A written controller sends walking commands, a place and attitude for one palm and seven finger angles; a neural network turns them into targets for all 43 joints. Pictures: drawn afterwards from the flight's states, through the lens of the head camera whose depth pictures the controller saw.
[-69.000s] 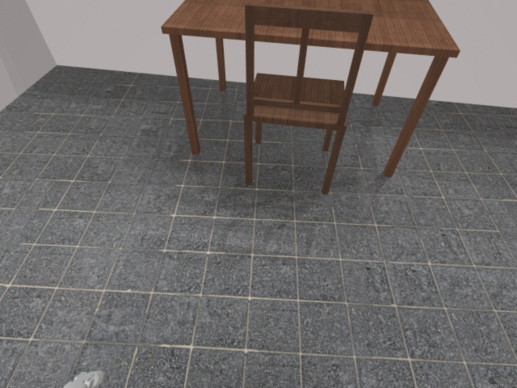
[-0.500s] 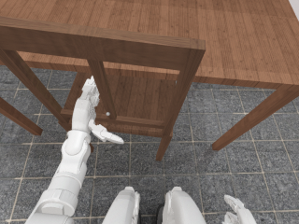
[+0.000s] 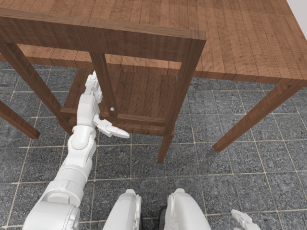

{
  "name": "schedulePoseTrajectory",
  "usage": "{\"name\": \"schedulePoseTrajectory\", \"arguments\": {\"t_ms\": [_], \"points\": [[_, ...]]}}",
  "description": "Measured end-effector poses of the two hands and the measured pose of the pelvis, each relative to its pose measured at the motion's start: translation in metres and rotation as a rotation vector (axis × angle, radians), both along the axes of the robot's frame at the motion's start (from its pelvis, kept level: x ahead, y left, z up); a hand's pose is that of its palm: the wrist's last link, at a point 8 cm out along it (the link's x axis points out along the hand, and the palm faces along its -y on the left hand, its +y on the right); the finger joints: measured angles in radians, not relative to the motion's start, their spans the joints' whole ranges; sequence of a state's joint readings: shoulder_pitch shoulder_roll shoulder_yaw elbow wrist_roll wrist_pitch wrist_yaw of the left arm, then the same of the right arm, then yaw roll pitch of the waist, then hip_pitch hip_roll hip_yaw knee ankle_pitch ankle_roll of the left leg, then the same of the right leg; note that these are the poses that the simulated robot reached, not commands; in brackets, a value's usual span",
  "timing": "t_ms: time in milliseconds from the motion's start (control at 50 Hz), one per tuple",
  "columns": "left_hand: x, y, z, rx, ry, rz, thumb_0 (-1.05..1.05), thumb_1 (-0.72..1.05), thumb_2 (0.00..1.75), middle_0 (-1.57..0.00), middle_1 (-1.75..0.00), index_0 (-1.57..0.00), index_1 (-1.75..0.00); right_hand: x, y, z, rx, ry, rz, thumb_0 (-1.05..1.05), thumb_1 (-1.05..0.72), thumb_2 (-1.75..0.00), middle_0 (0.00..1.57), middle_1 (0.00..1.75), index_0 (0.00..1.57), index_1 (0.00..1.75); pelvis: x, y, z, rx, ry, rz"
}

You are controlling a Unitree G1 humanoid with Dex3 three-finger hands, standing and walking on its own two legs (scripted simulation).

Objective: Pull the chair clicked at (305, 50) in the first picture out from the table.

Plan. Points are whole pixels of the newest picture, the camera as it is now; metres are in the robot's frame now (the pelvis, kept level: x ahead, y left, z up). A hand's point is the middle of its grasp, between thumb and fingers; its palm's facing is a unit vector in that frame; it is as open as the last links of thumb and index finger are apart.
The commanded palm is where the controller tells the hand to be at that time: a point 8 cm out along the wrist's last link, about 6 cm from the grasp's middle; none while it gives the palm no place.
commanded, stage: hook a spindle and tug to test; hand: left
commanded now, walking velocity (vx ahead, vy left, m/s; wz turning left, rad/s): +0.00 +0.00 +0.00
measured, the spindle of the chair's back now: (107, 90) +0.47 +0.14 +0.03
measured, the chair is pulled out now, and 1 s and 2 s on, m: -0.10 -0.10 -0.04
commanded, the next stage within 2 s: step backward, pulling the chair out in 1.36 s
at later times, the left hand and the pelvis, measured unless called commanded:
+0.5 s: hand (115, 99) +0.44 +0.12 +0.02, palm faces -0.14 -0.99 -0.05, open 10.8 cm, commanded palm +0.43 +0.15 +0.03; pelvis +0.01 +0.01 +0.00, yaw +0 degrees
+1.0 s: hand (117, 99) +0.44 +0.11 +0.02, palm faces -0.07 -1.00 +0.01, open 5.1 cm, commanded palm +0.41 +0.15 +0.03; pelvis +0.07 +0.01 +0.02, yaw -3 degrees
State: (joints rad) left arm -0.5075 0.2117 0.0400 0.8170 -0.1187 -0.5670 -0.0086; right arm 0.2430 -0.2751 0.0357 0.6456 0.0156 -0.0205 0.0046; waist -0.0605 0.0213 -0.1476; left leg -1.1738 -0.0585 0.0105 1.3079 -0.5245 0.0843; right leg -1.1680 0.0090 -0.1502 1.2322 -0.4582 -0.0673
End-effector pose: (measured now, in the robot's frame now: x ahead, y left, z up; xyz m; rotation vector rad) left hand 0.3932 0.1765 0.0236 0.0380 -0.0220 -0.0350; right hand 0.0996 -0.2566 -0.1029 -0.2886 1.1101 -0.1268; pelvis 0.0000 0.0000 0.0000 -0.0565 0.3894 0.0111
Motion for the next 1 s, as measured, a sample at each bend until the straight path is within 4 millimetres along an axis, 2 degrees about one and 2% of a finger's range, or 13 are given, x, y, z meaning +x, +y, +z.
{"name": "schedulePoseTrajectory", "arguments": {"t_ms": [100, 240, 400, 440, 480, 520, 620, 780, 1000], "points": [[0.002, 0.005, 0.000, 0.000, -0.006, 0.028, -0.01, -0.50, 0.30, -0.14, -0.33, -0.10, -0.33, -0.003, 0.000, -0.001, -0.001, 0.007, 0.003, 0.01, -0.90, -0.89, 0.20, 0.30, 0.20, 0.30, -0.002, -0.001, -0.001, -0.001, 0.002, 0.002], [0.008, 0.018, 0.002, -0.005, 0.003, 0.068, -0.01, -0.49, 0.30, -0.25, -0.66, -0.14, -0.66, -0.002, 0.000, -0.003, 0.000, 0.024, 0.020, 0.01, -0.90, -0.89, 0.20, 0.30, 0.20, 0.30, -0.001, 0.000, -0.002, -0.005, 0.007, 0.014], [0.021, 0.031, 0.004, -0.013, 0.024, 0.083, -0.01, -0.25, 0.40, -0.39, -1.09, -0.18, -1.09, 0.004, 0.000, -0.002, 0.001, 0.048, 0.030, 0.01, -0.90, -0.89, 0.20, 0.30, 0.20, 0.30, 0.005, 0.002, 0.000, -0.011, 0.021, 0.022], [0.027, 0.023, 0.003, 0.025, 0.043, 0.006, -0.01, -0.16, 0.44, -0.41, -1.18, -0.21, -1.18, 0.007, 0.000, -0.001, 0.001, 0.053, 0.028, 0.01, -0.90, -0.89, 0.20, 0.30, 0.20, 0.30, 0.008, 0.003, 0.001, -0.013, 0.025, 0.022], [0.036, 0.005, 0.001, 0.041, 0.059, -0.086, -0.01, -0.06, 0.49, -0.44, -1.26, -0.27, -1.26, 0.009, 0.001, 0.000, 0.001, 0.052, 0.013, 0.01, -0.90, -0.89, 0.20, 0.30, 0.20, 0.30, 0.011, 0.004, 0.002, -0.015, 0.031, 0.018], [0.039, -0.003, -0.001, -0.016, 0.059, -0.080, -0.01, 0.04, 0.53, -0.45, -1.32, -0.34, -1.32, 0.012, 0.002, 0.003, 0.001, 0.044, -0.007, 0.01, -0.90, -0.89, 0.20, 0.30, 0.20, 0.30, 0.016, 0.007, 0.004, -0.014, 0.036, 0.009], [0.039, -0.005, -0.002, -0.047, 0.056, -0.011, 0.00, 0.31, 0.64, -0.48, -1.40, -0.43, -1.40, 0.020, 0.007, 0.009, 0.024, 0.032, -0.034, 0.01, -0.90, -0.89, 0.20, 0.30, 0.20, 0.30, 0.029, 0.010, 0.010, -0.006, 0.043, -0.019], [0.039, -0.007, -0.002, -0.021, 0.060, -0.053, 0.00, 0.71, 0.81, -0.50, -1.44, -0.48, -1.44, 0.033, 0.017, 0.011, 0.058, 0.034, -0.063, 0.01, -0.90, -0.89, 0.20, 0.30, 0.20, 0.30, 0.046, 0.013, 0.014, -0.007, 0.045, -0.037], [0.032, -0.010, -0.001, -0.041, 0.094, -0.036, 0.02, 0.72, 0.79, -0.42, -1.45, -0.50, -1.45, 0.064, 0.021, 0.016, 0.089, -0.004, -0.073, 0.01, -0.90, -0.89, 0.20, 0.30, 0.20, 0.30, 0.066, 0.013, 0.020, -0.003, 0.060, -0.053]]}}
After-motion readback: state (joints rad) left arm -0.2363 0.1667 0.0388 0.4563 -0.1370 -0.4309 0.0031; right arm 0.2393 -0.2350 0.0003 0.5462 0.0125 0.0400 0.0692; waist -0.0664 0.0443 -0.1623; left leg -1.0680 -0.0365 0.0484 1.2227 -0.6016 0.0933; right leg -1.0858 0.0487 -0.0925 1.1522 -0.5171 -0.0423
